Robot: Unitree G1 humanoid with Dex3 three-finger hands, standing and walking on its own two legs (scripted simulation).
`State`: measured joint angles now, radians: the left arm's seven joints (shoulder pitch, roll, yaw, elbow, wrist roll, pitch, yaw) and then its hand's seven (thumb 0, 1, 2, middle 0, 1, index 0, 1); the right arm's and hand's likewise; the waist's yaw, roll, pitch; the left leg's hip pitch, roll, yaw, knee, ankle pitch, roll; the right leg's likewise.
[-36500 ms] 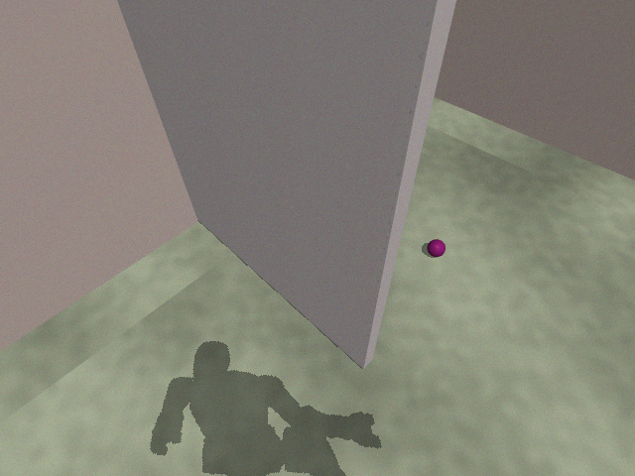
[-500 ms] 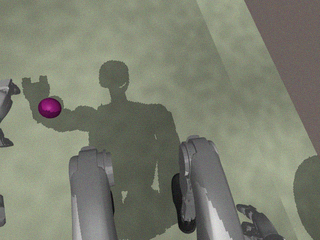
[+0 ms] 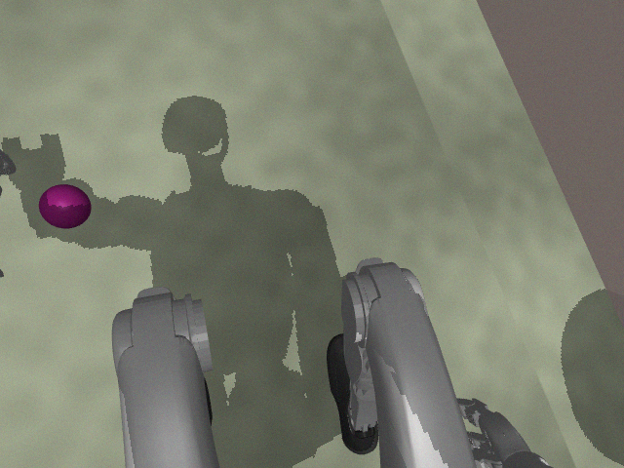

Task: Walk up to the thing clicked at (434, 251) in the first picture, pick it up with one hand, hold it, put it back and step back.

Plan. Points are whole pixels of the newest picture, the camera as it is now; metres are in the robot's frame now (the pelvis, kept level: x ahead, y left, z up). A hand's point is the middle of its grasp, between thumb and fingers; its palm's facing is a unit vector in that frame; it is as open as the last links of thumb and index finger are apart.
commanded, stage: rise first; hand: left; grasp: from above
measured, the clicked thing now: (65, 206) +0.48 +0.33 -0.30
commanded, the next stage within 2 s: approach in 1.96 s
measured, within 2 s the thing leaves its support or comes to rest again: neither
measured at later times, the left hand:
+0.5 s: hand out of the picture +0.42 +0.37 -0.17, palm faces -0.44 -0.11 -0.89, open 14.1 cm
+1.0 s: hand out of the picture +0.43 +0.36 -0.18, palm faces -0.43 -0.10 -0.90, open 14.2 cm
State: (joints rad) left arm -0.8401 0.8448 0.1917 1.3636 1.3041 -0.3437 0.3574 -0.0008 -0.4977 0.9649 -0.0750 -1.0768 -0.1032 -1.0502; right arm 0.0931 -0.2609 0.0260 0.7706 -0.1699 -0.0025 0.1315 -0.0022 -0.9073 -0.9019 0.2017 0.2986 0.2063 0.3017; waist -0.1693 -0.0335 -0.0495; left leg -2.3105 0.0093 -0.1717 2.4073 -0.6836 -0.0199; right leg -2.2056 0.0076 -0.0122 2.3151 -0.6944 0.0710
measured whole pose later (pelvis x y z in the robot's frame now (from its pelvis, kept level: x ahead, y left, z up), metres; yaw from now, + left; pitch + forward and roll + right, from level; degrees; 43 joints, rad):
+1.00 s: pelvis +0.00 +0.00 -0.01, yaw -2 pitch +32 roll -11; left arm -0.90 0.91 0.21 1.44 1.32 -0.33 0.39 0.00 -0.57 1.05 -0.12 -0.98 -0.09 -1.02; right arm 0.11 -0.27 0.07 0.76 -0.18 -0.01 0.15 0.00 -0.91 -0.90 0.20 0.30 0.21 0.30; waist -0.22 -0.04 -0.01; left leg -2.35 0.00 -0.20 2.46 -0.69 -0.02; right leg -2.23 0.02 -0.03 2.35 -0.69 0.07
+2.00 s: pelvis +0.00 +0.00 -0.02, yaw -1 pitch +32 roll -11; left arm -0.91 0.92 0.20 1.46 1.33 -0.35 0.37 0.00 -0.45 0.95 -0.22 -0.90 -0.20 -0.93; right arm 0.12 -0.27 0.08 0.75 -0.17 -0.02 0.15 0.00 -0.91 -0.90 0.20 0.30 0.21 0.30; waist -0.23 -0.03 -0.02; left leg -2.35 0.00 -0.20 2.46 -0.67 -0.02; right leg -2.23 0.01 -0.03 2.35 -0.68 0.07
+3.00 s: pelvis +0.00 +0.00 -0.02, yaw -2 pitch +30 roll -11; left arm -0.99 0.93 0.14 1.55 1.34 -0.34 0.42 0.00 -0.54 1.10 -0.11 -1.04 -0.09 -1.06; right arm 0.12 -0.29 0.13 0.72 -0.19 -0.06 0.17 0.00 -0.90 -0.89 0.20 0.30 0.21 0.30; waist -0.28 -0.06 0.03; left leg -2.35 0.00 -0.22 2.49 -0.68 -0.03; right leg -2.23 0.02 -0.05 2.36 -0.68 0.07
